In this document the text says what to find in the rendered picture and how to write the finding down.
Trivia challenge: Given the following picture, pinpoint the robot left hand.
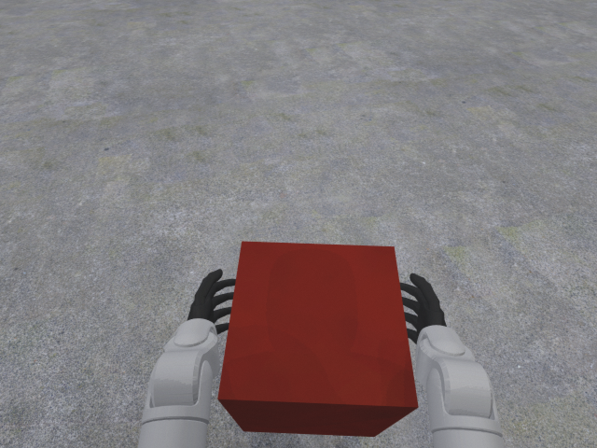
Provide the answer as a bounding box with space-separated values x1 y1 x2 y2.
187 269 236 335

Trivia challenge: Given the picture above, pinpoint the right robot forearm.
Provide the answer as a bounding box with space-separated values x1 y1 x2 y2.
415 325 505 448

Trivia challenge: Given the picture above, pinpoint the carton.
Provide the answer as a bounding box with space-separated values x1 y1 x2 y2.
217 241 419 437

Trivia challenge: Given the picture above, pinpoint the left robot forearm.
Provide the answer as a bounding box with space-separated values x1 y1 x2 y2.
138 318 220 448

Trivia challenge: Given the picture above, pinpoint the robot right hand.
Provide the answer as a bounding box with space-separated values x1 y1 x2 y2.
400 273 447 344

